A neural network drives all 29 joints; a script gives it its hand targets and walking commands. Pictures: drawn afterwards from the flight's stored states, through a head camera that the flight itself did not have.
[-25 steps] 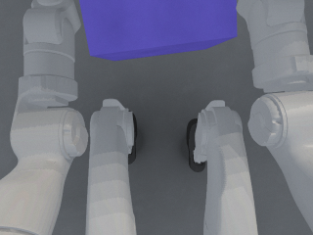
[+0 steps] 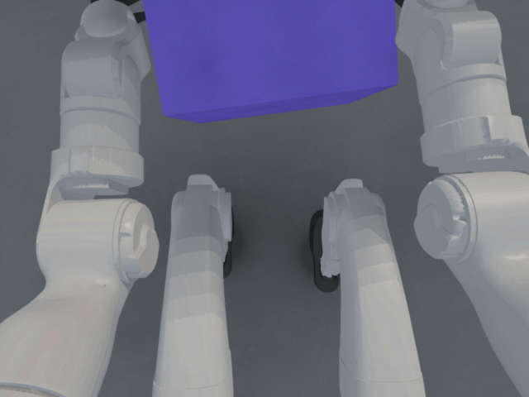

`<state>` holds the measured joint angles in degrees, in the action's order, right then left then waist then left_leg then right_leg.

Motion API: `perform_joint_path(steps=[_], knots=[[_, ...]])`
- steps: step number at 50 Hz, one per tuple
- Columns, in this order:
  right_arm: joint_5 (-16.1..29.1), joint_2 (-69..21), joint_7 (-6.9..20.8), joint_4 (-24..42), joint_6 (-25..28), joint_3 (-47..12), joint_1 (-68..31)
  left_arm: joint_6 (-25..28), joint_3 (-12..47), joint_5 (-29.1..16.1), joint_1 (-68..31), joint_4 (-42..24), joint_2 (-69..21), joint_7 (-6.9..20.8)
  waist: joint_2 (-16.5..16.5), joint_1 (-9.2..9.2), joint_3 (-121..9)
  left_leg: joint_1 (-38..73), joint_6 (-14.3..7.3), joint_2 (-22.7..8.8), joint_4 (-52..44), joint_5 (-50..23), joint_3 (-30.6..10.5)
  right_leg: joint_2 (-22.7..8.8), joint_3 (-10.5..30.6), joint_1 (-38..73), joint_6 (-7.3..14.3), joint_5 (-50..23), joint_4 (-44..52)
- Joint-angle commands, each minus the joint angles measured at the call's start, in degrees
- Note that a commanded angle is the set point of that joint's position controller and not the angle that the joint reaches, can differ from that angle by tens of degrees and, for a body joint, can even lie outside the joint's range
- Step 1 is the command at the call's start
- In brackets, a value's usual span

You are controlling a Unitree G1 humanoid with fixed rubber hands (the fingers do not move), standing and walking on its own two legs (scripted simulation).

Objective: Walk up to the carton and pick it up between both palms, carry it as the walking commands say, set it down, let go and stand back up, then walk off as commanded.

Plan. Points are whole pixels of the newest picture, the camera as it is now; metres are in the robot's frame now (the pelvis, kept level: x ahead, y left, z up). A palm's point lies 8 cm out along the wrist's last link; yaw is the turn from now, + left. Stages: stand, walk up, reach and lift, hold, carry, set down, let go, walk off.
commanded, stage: reach and lift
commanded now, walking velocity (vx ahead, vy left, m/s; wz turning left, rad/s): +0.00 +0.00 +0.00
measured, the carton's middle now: (266, 22) +0.57 +0.03 -0.11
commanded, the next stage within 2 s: none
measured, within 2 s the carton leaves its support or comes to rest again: neither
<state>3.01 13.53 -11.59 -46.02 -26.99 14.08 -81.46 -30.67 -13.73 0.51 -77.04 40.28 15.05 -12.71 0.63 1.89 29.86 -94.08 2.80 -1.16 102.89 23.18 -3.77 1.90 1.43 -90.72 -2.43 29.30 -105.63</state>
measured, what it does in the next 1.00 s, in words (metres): rises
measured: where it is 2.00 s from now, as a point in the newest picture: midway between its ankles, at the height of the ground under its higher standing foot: (272, 259)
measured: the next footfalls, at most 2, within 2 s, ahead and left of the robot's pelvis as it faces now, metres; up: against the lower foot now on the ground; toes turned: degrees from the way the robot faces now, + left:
none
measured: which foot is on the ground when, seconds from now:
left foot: down 0.00-1.00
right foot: down 0.00-1.00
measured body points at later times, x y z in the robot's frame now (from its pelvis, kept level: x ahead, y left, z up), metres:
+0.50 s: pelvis +0.00 +0.00 +0.06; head +0.27 +0.02 +0.41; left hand +0.53 +0.20 +0.03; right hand +0.55 -0.14 +0.04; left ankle +0.19 +0.14 -0.45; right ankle +0.16 -0.13 -0.45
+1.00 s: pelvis +0.03 +0.00 +0.13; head +0.21 +0.02 +0.54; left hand +0.50 +0.19 +0.12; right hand +0.52 -0.14 +0.13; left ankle +0.19 +0.14 -0.45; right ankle +0.16 -0.13 -0.45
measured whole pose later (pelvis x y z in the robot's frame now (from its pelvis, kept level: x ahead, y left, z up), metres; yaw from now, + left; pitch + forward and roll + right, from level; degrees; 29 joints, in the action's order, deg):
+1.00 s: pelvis +0.03 +0.00 +0.13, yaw +0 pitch +15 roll -2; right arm -3.3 6.0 -8.8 -44.7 -27.0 19.3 -59.6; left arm -32.0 -13.8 5.0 -58.1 41.0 6.1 -14.3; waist 0.6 1.9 9.8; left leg -72.5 2.6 -1.1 77.1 19.4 -3.8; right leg 1.9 1.3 -69.2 -2.2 24.4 -78.8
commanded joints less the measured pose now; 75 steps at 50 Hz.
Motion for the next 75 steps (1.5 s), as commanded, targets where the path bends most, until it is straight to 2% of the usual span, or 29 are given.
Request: perform_joint_path(steps=[1, 7, 15, 22, 29, 33, 39, 42, 46, 48, 50, 52, 56, 57, 58, 59, 62, 66, 70, 71, 72, 74, 75], knots=[[8.35, -74.04, 26.13, 12.09, -0.17, -21.98, -34.02, 3.53, 22.76, -12.9, -46.3, -17.6, -68.35, 27.08, -0.53, 2.64, -146.26, 42.97, -1.14, 9.31, -17.13, -2.16, 9.67, 7.75, -4.5, 32.21, 0.73, -4.63, 20.45], [8.75, -74.96, 26.25, 14.24, -0.12, -23.15, -32.61, 3.5, 24.53, -13.53, -45.78, -20.39, -69.03, 27.28, -0.53, 2.4, -149.49, 47.67, -1.2, 9.61, -19.59, -3.66, 9.34, 7.86, -3.88, 36.42, 0.63, -6.52, 23.07], [7.86, -74.4, 26.65, 13.97, -0.11, -23.06, -29.71, 3.27, 25.99, -13.72, -44.3, -21.24, -70.04, 27.43, -1.45, 1.05, -147.88, 51.88, -0.99, 9.51, -23.82, -2.81, 7.91, 7.64, -3.41, 38.25, 0.95, -6.55, 26.6], [7.72, -75.16, 27.09, 13.42, -0.27, -23.5, -28.38, 3.12, 26.22, -13.1, -43.12, -20.68, -70.05, 27.72, -1.4, 1.62, -145.14, 53.97, -1.19, 9.28, -27.32, -0.66, 7.63, 7.29, -2.51, 40.88, 0.9, -4.9, 30.16], [6.77, -74.98, 27.72, 13.24, 0.01, -23.16, -26.28, 3.09, 27.24, -12.95, -41.14, -20.26, -71.91, 28.11, -1.82, 0.45, -143.97, 57.7, -1.0, 9.11, -30.95, -1.15, 6.68, 7.05, -2.12, 43.09, 1.16, -5.7, 33.51], [6.9, -75.73, 28.08, 14.05, 0.09, -23.74, -24.89, 3.23, 28.06, -12.94, -40.66, -21.85, -72.36, 28.17, -2.11, 0.57, -145.0, 61.06, -0.98, 9.09, -33.1, -2.18, 6.52, 6.98, -1.73, 45.84, 1.14, -6.64, 35.71], [5.21, -75.79, 28.76, 11.74, 0.35, -22.3, -21.35, 3.33, 27.72, -12.05, -37.77, -19.96, -73.5, 28.57, -2.34, -0.28, -138.64, 62.08, -0.88, 8.78, -36.24, -1.65, 5.74, 6.64, -1.39, 45.97, 1.43, -6.11, 38.77], [4.62, -76.63, 29.1, 10.29, 0.42, -21.76, -19.04, 3.42, 27.07, -11.22, -35.02, -18.33, -74.62, 28.83, -2.27, -0.14, -134.15, 62.32, -0.97, 8.76, -38.1, -1.37, 5.37, 6.45, -1.27, 46.17, 1.43, -5.71, 40.43], [2.3, -77.09, 29.79, 6.86, 0.66, -19.17, -14.26, 3.49, 24.31, -8.95, -28.94, -13.89, -76.52, 29.27, -2.17, -0.52, -121.61, 61.01, -0.93, 8.79, -41.12, -0.53, 4.94, 6.08, -1.58, 44.32, 1.33, -4.39, 43.25], [0.41, -77.66, 30.22, 2.6, 0.74, -16.74, -11.08, 3.63, 20.63, -6.32, -24.84, -8.98, -76.82, 29.59, -1.8, -0.12, -109.92, 58.07, -1.17, 8.74, -43.01, 1.05, 4.97, 5.84, -1.6, 41.2, 1.37, -1.87, 45.24], [-0.94, -78.31, 30.4, 0.35, 1.15, -14.63, -8.51, 4.04, 16.3, -3.77, -20.38, -5.32, -77.18, 29.8, -0.84, 0.35, -99.36, 55.86, -1.6, 8.84, -44.56, 0.87, 5.16, 5.63, -1.63, 40.38, 1.16, -1.28, 47.17], [-3.85, -77.28, 30.39, -4.27, 1.72, -9.63, -5.15, 4.82, 10.02, -0.3, -15.29, 0.47, -76.07, 29.76, -0.19, 0.01, -83.84, 51.57, -1.92, 8.61, -46.28, 2.33, 5.32, 5.3, -2.15, 35.84, 0.89, 1.5, 49.54], [-9.21, -75.49, 30.08, -8.75, 1.9, -1.3, 1.0, 5.37, -1.11, 6.75, -6.22, 6.37, -72.83, 29.95, -0.41, 1.46, -68.44, 49.76, -2.41, 8.23, -50.45, 4.98, 6.28, 5.04, -1.79, 34.86, 1.47, 6.04, 55.07], [-11.02, -74.55, 30.19, -10.13, 1.58, 0.71, 2.98, 5.17, -2.82, 8.0, -5.11, 7.04, -71.93, 30.14, 0.04, 0.74, -65.82, 50.06, -2.55, 8.2, -51.59, 5.67, 6.47, 5.24, -1.36, 35.17, 1.82, 7.32, 56.89], [-11.78, -74.04, 30.36, -10.11, 1.45, 1.55, 3.67, 4.99, -3.05, 8.55, -3.98, 6.9, -71.6, 30.46, -0.03, 0.63, -65.58, 51.73, -2.53, 8.15, -52.99, 5.24, 6.67, 5.42, -1.42, 36.56, 1.94, 6.55, 57.91], [-13.06, -73.27, 30.52, -10.71, 1.09, 2.81, 5.42, 4.72, -3.02, 8.9, -3.75, 6.5, -71.37, 30.74, -0.42, -0.37, -64.48, 52.76, -2.41, 8.18, -54.04, 4.81, 6.9, 5.57, -1.15, 37.92, 2.21, 6.04, 59.41], [-13.57, -73.17, 30.53, -7.46, 0.93, 1.45, 7.84, 4.3, 0.49, 7.62, -2.01, 2.64, -71.98, 31.27, -0.95, -1.53, -67.1, 59.13, -2.13, 8.18, -57.06, -0.56, 6.92, 5.66, -0.78, 45.51, 2.3, -0.44, 62.01], [-10.7, -75.36, 29.91, 0.81, 1.78, -6.09, 10.84, 4.55, 9.21, 4.31, 1.72, -3.61, -74.61, 31.72, -0.56, -1.72, -74.05, 66.61, -2.43, 8.39, -58.69, -13.67, 6.34, 5.69, 0.02, 55.57, 1.96, -13.72, 63.95], [-8.3, -76.38, 29.64, 6.52, 1.91, -13.37, 16.22, 4.45, 16.45, 2.49, 9.2, -7.72, -75.66, 31.71, -0.64, -1.05, -77.8, 73.4, -2.57, 8.37, -61.38, -25.6, 4.74, 5.55, 0.39, 60.76, 1.54, -25.3, 66.03], [-8.32, -75.9, 29.62, 7.23, 1.83, -14.46, 18.78, 4.41, 17.99, 2.17, 11.34, -8.32, -75.63, 31.63, -0.71, -1.44, -77.67, 74.63, -2.47, 8.26, -62.17, -28.06, 4.27, 5.62, 0.27, 61.41, 1.54, -27.67, 66.63], [-8.13, -76.34, 29.63, 7.72, 1.69, -15.83, 20.91, 4.27, 19.3, 2.19, 13.54, -8.99, -75.57, 31.51, -0.84, -1.09, -77.31, 76.11, -2.46, 8.1, -62.93, -30.26, 3.89, 5.61, 0.51, 61.86, 1.63, -29.64, 67.4], [-8.46, -75.45, 29.64, 9.18, 1.65, -17.45, 23.98, 4.15, 21.42, 2.1, 16.31, -10.07, -75.83, 31.24, -1.27, -1.65, -75.55, 77.39, -2.27, 7.99, -64.36, -33.19, 3.07, 5.78, 0.48, 62.38, 1.71, -31.88, 68.73], [-8.72, -74.81, 29.73, 9.59, 1.68, -17.89, 25.32, 4.04, 21.69, 2.54, 18.08, -10.22, -75.48, 31.11, -1.84, -1.32, -73.83, 77.2, -2.16, 7.92, -64.79, -33.91, 2.86, 5.71, 0.77, 62.2, 1.84, -32.28, 69.37]])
